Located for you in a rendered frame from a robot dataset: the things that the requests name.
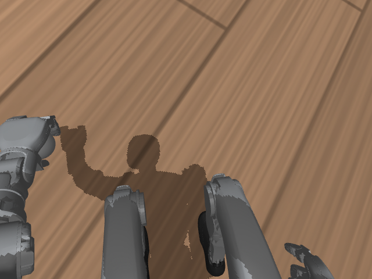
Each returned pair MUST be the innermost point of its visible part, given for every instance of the left robot arm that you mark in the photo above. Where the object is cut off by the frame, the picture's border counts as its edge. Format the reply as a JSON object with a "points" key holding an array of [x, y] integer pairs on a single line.
{"points": [[17, 171]]}

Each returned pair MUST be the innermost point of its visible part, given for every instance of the right robot foot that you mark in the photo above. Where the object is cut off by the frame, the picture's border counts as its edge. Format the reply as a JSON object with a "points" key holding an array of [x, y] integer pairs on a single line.
{"points": [[213, 268]]}

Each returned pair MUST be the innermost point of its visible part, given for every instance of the right robot hand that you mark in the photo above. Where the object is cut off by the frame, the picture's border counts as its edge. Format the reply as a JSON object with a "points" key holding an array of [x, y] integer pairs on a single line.
{"points": [[314, 266]]}

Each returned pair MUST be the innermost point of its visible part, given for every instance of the ball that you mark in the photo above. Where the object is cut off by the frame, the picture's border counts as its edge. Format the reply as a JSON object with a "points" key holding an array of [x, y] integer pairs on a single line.
{"points": [[48, 147]]}

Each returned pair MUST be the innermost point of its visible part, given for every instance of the left robot hand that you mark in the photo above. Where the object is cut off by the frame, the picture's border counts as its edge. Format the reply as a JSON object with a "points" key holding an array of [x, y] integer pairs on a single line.
{"points": [[29, 133]]}

